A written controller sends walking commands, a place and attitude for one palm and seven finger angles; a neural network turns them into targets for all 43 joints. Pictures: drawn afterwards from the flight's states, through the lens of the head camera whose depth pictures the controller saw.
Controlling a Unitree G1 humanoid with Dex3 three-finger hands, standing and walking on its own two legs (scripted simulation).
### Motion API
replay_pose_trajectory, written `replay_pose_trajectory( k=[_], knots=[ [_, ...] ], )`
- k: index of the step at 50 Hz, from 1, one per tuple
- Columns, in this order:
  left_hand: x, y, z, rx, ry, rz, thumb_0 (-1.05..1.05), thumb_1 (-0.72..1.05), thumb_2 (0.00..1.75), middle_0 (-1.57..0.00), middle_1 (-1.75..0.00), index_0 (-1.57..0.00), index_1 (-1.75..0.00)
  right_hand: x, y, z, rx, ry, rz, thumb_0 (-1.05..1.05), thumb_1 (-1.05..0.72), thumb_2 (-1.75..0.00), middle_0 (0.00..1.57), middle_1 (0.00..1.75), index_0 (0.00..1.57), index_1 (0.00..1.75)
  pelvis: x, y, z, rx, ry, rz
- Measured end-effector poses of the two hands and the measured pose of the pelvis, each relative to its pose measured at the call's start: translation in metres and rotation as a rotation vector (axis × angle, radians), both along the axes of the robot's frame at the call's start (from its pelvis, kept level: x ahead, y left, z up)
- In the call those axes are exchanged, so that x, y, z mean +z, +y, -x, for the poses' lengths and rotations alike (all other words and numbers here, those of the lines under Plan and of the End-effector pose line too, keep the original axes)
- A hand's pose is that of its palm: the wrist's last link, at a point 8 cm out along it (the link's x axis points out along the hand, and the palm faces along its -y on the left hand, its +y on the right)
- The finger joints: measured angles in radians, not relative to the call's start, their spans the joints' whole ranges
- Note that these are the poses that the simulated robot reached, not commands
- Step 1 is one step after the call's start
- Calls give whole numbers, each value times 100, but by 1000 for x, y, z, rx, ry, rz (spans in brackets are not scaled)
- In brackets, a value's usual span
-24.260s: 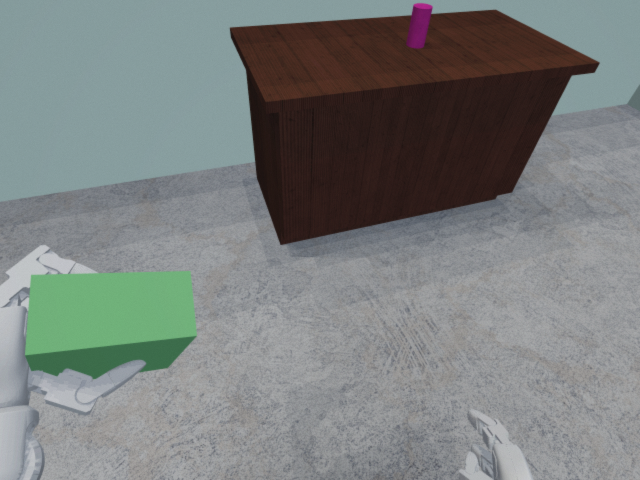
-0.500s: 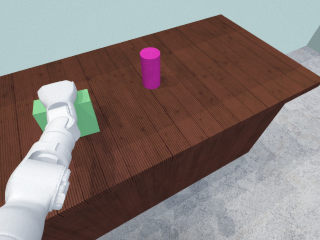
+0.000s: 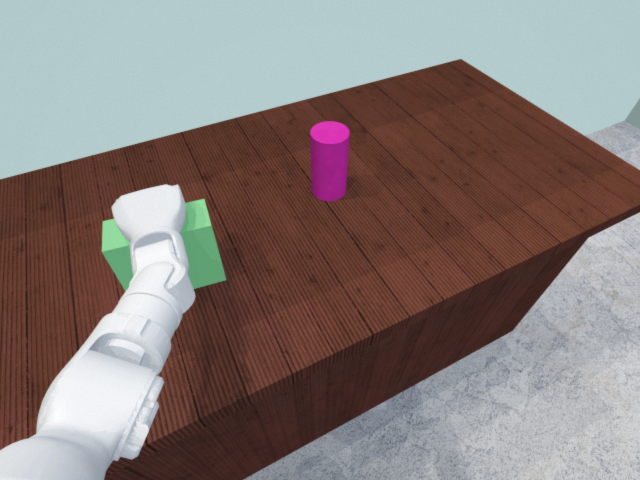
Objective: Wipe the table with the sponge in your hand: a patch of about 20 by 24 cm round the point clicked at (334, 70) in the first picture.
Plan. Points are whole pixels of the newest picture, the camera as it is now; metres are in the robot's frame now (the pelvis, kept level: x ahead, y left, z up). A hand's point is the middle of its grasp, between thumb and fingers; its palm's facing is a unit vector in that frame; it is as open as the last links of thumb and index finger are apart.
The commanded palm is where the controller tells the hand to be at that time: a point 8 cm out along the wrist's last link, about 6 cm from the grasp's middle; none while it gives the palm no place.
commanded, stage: wipe back along the third lane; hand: left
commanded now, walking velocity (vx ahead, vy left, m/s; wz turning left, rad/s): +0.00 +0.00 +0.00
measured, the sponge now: (172, 261) +0.42 +0.23 +0.01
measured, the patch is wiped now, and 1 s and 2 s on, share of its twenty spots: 1.00 1.00 1.00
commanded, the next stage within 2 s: slide back across to the middle lane in 1.64 s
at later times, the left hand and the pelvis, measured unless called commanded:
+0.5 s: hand (174, 273) +0.37 +0.20 +0.06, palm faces -0.01 -0.03 -1.00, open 10.2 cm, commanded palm +0.33 +0.18 +0.09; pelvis +0.02 -0.02 +0.01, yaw +3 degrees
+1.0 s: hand (190, 302) +0.33 +0.17 +0.06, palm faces +0.01 -0.04 -1.00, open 10.2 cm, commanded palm +0.28 +0.15 +0.09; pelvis +0.01 -0.04 +0.01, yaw +2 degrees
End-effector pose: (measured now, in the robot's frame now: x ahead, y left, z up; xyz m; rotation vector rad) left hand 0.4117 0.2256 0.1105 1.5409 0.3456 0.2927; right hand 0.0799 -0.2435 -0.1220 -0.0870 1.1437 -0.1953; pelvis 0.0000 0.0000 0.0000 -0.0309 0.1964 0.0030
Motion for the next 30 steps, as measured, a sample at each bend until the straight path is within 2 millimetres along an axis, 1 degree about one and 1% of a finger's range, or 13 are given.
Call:
replay_pose_trajectory(
  k=[10,13,16,19,23,30],
  knots=[
    [0,-9,27,4,-20,6,0,-50,103,-69,-133,-73,-134,20,11,-83,107,-167,-18,1,-90,-90,20,30,20,30,3,-3,-10,22,-48,-7],
    [0,-13,33,9,-20,5,0,-50,103,-69,-133,-73,-134,26,13,-103,137,-205,-24,1,-90,-90,20,30,20,30,4,-5,-13,29,-58,-9],
    [0,-17,39,14,-19,8,0,-50,103,-69,-133,-72,-134,32,14,-119,161,-234,-27,1,-90,-90,20,30,20,30,4,-9,-15,36,-68,-12],
    [0,-21,46,14,-21,12,0,-50,103,-69,-133,-72,-134,35,14,-130,179,-255,-34,1,-90,-90,20,30,20,30,5,-13,-17,41,-78,-14],
    [0,-26,57,10,-26,18,0,-50,103,-69,-133,-72,-134,38,12,-138,194,-271,-43,1,-90,-90,20,30,20,30,5,-17,-19,45,-94,-17],
    [0,-35,71,6,-20,27,0,-50,103,-68,-133,-72,-134,37,5,-140,201,-275,-48,1,-90,-90,20,30,20,30,5,-25,-19,49,-118,-24]
  ],
)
